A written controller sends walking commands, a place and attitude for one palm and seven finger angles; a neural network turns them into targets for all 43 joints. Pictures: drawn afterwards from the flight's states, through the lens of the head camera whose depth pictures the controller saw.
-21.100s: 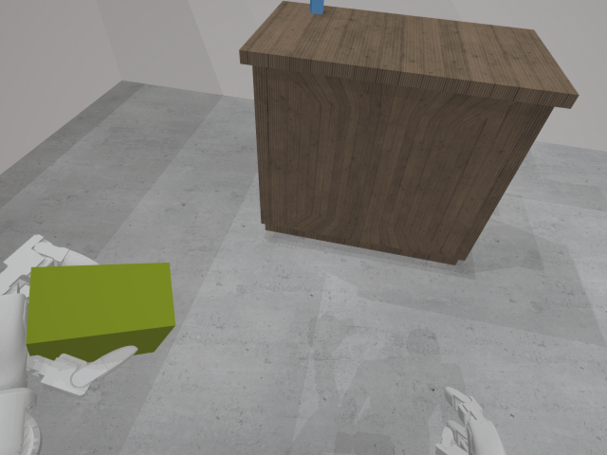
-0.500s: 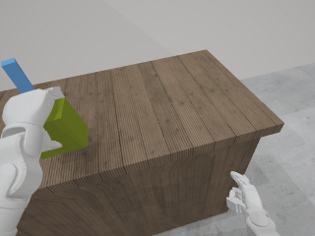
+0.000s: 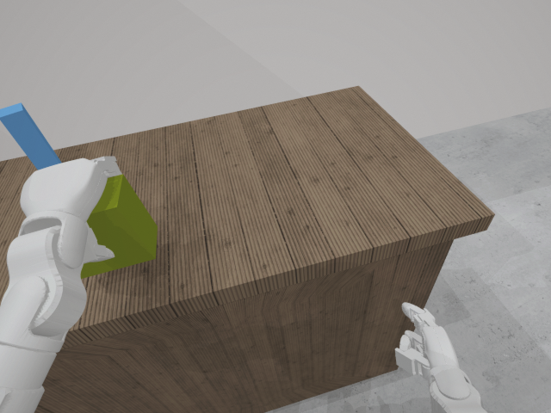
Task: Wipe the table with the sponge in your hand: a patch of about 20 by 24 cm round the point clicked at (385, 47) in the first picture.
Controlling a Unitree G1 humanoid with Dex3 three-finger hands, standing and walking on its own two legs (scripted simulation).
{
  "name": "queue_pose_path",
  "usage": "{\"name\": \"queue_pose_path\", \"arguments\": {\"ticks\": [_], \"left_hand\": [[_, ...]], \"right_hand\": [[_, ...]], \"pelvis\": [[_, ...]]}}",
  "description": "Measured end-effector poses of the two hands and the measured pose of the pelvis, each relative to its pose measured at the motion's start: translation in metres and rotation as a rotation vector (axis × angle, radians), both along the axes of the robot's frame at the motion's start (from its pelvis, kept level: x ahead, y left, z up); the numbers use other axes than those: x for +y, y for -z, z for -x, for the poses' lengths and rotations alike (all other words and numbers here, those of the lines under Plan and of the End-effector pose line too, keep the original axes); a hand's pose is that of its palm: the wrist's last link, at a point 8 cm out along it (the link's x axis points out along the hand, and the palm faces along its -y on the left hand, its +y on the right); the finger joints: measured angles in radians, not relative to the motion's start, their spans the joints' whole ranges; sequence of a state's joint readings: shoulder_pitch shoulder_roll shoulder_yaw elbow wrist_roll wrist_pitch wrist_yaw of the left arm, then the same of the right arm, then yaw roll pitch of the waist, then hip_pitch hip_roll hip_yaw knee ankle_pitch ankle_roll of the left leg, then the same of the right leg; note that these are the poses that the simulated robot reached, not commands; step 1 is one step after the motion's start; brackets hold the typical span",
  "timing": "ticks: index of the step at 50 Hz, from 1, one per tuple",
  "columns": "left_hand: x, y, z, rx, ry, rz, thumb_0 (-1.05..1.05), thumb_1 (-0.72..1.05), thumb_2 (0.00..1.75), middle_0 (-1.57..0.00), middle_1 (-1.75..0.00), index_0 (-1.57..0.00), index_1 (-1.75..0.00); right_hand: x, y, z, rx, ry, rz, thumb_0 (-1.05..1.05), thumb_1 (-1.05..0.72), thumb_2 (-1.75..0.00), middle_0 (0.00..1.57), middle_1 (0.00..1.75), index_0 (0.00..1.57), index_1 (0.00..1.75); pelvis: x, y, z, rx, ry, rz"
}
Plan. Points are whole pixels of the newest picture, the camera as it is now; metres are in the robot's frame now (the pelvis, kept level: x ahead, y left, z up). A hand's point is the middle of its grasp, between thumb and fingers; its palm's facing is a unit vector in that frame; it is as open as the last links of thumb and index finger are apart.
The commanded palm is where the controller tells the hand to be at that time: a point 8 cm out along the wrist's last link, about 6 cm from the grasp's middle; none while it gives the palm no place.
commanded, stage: move the sponge above the wiping area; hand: left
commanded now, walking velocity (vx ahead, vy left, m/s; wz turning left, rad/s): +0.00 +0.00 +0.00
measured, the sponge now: (106, 236) +0.28 +0.30 +0.14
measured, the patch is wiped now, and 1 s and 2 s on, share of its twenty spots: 0.00 0.00 0.00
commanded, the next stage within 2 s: lower the sponge onto the table in 1.44 s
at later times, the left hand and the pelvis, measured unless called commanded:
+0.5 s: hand (110, 212) +0.29 +0.29 +0.17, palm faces +0.10 -0.04 -0.99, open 10.6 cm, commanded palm +0.24 +0.29 +0.25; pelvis +0.01 +0.00 +0.00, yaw +0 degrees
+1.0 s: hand (89, 215) +0.27 +0.30 +0.19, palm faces +0.14 -0.03 -0.99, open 10.6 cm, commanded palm +0.22 +0.29 +0.26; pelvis +0.00 +0.00 +0.00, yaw +0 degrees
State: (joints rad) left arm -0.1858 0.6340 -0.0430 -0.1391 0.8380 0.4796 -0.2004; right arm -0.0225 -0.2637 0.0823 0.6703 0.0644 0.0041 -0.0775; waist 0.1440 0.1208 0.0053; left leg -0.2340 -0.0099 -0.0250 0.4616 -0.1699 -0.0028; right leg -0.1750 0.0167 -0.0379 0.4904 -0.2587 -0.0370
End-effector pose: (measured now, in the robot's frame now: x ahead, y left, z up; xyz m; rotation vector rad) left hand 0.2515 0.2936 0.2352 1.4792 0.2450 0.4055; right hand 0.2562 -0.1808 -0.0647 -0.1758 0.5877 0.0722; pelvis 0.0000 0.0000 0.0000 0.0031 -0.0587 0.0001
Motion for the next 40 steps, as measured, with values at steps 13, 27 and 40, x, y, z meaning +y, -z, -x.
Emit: {"name": "queue_pose_path", "arguments": {"ticks": [13, 27, 40], "left_hand": [[-0.005, 0.003, -0.012, -0.015, 0.023, -0.009, 0.00, -0.54, 1.03, -0.68, -1.30, -0.70, -1.29], [-0.011, 0.008, -0.015, 0.006, 0.041, -0.013, 0.00, -0.54, 1.03, -0.68, -1.30, -0.70, -1.29], [0.000, 0.000, 0.002, -0.008, -0.015, -0.006, 0.00, -0.53, 1.03, -0.68, -1.30, -0.70, -1.29]], "right_hand": [[-0.005, 0.006, 0.003, 0.029, 0.010, 0.004, 0.01, -0.90, -0.90, 0.20, 0.30, 0.20, 0.30], [-0.005, 0.005, -0.003, 0.025, 0.008, -0.007, 0.01, -0.90, -0.90, 0.20, 0.30, 0.20, 0.30], [-0.005, 0.001, -0.010, 0.009, 0.000, -0.004, 0.01, -0.90, -0.90, 0.20, 0.30, 0.20, 0.30]], "pelvis": [[-0.001, -0.001, -0.004, 0.005, 0.000, -0.001], [-0.002, -0.001, -0.010, 0.012, 0.004, -0.002], [-0.002, -0.001, -0.010, 0.009, -0.005, -0.001]]}}
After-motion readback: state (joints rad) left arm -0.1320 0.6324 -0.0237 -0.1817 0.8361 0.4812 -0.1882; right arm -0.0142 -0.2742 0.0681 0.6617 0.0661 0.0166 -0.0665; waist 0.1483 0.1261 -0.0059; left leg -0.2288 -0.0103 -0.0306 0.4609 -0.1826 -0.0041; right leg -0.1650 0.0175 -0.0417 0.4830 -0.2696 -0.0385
